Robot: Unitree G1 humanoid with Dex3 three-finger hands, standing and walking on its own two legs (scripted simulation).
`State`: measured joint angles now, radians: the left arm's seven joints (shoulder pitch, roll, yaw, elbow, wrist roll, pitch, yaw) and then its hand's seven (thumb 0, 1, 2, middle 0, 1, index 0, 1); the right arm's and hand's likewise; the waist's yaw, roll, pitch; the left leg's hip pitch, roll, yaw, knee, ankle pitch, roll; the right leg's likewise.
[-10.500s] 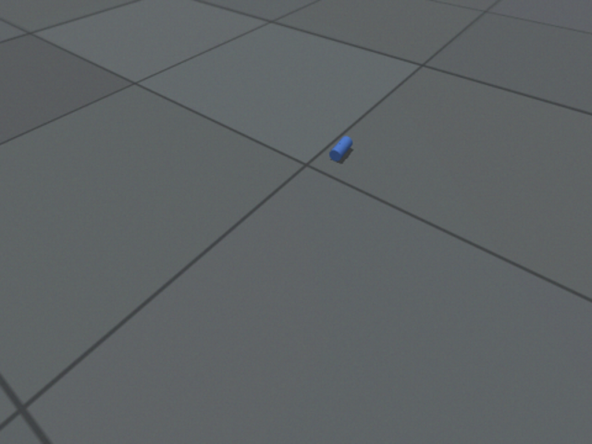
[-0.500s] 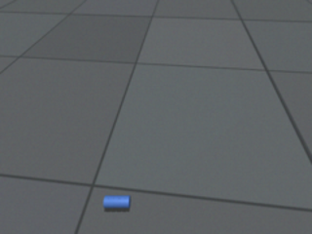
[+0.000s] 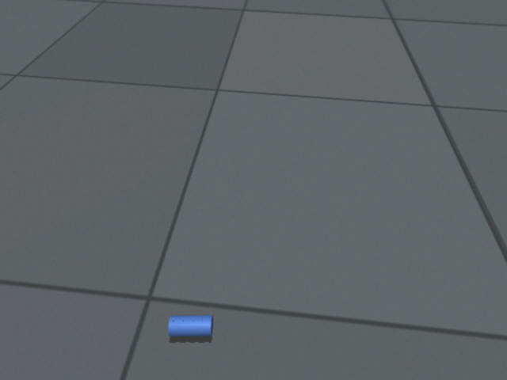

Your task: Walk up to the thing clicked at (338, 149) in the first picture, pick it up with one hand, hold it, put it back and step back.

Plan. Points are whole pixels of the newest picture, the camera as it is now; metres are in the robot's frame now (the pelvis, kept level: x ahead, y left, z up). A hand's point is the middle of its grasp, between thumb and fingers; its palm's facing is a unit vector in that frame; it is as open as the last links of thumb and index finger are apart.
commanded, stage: walk up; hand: left
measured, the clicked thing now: (191, 325) +0.42 +0.25 -0.74
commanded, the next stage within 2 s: none
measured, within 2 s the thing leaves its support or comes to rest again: neither
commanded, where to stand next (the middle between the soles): +0.03 +0.00 m, yaw +1 degrees
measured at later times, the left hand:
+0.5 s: hand out of the picture +0.09 +0.26 -0.15, palm faces +0.01 -0.92 -0.38, open 7.3 cm
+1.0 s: hand out of the picture +0.08 +0.26 -0.15, palm faces +0.05 -0.95 -0.31, open 7.3 cm
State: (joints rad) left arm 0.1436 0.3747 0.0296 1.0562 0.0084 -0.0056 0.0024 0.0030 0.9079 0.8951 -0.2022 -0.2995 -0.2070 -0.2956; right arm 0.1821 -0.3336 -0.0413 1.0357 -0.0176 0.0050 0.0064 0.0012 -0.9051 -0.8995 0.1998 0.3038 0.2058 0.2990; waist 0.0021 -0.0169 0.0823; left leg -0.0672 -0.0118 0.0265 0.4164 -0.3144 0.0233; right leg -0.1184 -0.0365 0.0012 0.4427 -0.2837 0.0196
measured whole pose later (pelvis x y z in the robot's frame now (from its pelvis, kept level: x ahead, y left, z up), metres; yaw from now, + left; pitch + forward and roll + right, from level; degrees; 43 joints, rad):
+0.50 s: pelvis +0.01 -0.01 +0.00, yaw +1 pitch -4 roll +0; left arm 0.11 0.38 0.03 1.02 0.01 -0.01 0.01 0.00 0.91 0.90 -0.20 -0.30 -0.21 -0.30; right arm 0.16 -0.35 -0.04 1.00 -0.01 0.01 0.00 0.00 -0.90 -0.90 0.20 0.30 0.21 0.30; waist 0.00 0.00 0.13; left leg -0.05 -0.02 0.00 0.47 -0.35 0.02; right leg -0.16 -0.03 -0.04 0.50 -0.23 -0.01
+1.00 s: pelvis -0.01 +0.01 +0.01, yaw +2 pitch -4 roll +0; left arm 0.06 0.35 0.03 1.11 0.00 0.01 -0.01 0.00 0.91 0.90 -0.20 -0.30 -0.21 -0.30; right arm 0.10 -0.33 -0.02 1.10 -0.01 0.00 0.00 0.00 -0.91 -0.90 0.20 0.30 0.21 0.30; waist 0.01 -0.03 0.08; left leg -0.07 0.00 -0.02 0.36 -0.22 -0.01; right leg -0.12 -0.06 -0.05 0.36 -0.17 0.03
